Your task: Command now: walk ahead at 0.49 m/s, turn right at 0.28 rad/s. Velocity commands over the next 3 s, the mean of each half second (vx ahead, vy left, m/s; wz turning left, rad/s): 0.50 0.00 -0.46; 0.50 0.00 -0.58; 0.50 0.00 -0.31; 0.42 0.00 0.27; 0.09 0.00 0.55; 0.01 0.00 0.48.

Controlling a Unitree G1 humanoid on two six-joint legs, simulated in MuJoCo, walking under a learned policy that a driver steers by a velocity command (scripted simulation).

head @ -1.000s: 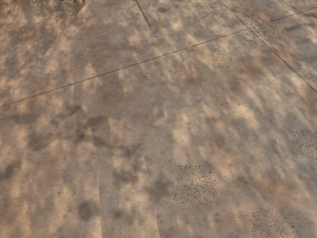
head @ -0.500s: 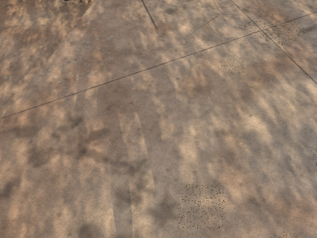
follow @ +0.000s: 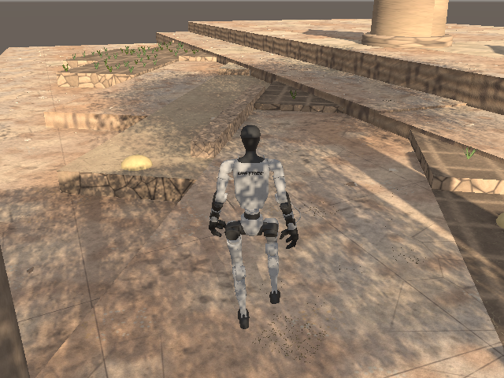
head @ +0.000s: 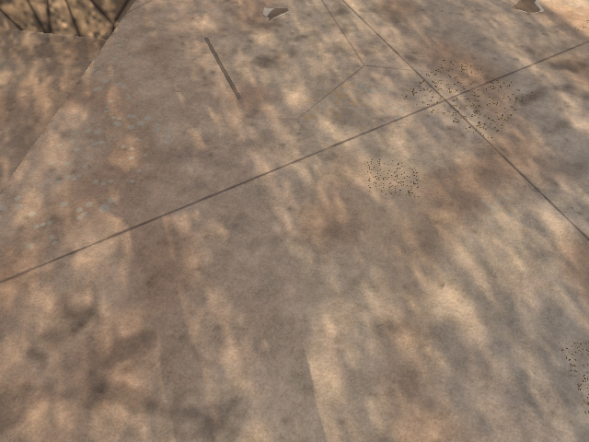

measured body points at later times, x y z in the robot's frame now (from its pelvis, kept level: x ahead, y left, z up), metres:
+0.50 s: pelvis +0.28 -0.07 +0.00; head +0.31 -0.08 +0.44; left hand +0.39 +0.19 -0.14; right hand +0.34 -0.34 -0.13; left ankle +0.36 +0.09 -0.66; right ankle +0.28 -0.10 -0.75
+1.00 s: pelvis +0.57 -0.10 +0.00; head +0.60 -0.10 +0.44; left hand +0.79 +0.09 -0.13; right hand +0.51 -0.38 -0.11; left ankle +0.63 -0.03 -0.75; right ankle +0.48 -0.19 -0.66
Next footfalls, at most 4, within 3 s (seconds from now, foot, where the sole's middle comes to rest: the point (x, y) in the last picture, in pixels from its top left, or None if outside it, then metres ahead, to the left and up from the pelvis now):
0.28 right None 0.32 -0.11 -0.78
0.80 left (313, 375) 0.67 -0.05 -0.78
1.32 right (441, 345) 0.74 -0.38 -0.78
1.88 left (438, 240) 1.09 -0.44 -0.78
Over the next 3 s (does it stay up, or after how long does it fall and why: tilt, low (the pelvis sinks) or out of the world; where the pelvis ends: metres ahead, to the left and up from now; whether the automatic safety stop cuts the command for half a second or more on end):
stays up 0.99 -0.48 -0.01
